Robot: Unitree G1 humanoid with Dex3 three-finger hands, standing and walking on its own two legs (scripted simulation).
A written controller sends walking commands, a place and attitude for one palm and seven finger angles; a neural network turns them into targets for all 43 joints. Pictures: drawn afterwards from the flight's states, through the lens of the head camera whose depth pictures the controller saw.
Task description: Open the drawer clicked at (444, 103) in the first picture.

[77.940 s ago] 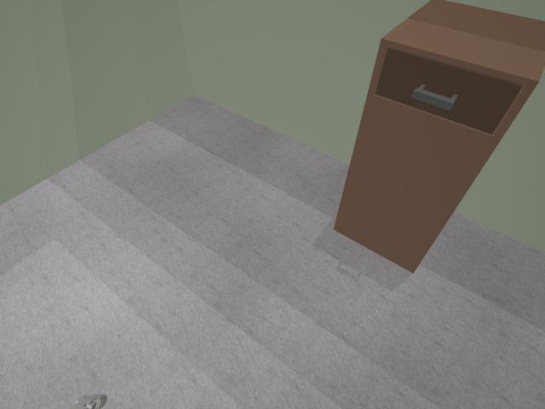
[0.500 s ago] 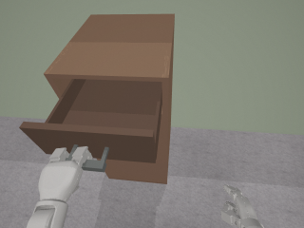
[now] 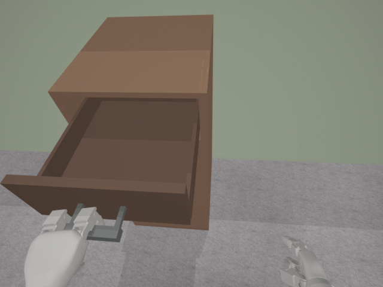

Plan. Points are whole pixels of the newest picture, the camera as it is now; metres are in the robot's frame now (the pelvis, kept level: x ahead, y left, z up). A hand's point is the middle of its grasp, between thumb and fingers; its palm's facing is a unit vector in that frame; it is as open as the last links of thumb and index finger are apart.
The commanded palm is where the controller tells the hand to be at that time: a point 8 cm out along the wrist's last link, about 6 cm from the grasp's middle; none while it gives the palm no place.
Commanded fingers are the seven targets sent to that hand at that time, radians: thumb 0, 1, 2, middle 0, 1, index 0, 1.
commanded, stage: pull the drawer open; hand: left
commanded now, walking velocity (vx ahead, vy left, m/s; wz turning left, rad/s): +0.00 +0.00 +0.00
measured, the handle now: (96, 221) +0.23 +0.21 +0.05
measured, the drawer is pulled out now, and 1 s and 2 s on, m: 0.25 0.30 0.30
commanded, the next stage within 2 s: open the thumb to release the handle in 0.42 s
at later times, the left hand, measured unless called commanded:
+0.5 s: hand out of the picture +0.11 +0.23 +0.03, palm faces -0.02 -0.11 -0.99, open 5.7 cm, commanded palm +0.09 +0.24 +0.09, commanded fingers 0.00 0.90 0.90 -0.40 -1.35 -0.40 -1.35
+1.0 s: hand (58, 283) +0.12 +0.25 +0.04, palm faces +0.00 -0.11 -0.99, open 11.8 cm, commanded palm +0.09 +0.24 +0.09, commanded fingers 0.00 -0.50 0.30 -0.30 -1.20 -0.30 -1.20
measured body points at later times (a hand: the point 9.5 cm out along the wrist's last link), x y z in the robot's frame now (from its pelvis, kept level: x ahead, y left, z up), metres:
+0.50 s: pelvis -0.01 +0.00 -0.01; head +0.01 -0.03 +0.44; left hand +0.11 +0.23 +0.09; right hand +0.21 -0.22 -0.10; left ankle -0.01 +0.11 -0.70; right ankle -0.03 -0.09 -0.70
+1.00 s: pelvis -0.02 +0.00 +0.00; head +0.00 -0.03 +0.45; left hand +0.12 +0.25 +0.09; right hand +0.19 -0.21 -0.10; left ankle -0.01 +0.11 -0.70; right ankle -0.03 -0.09 -0.70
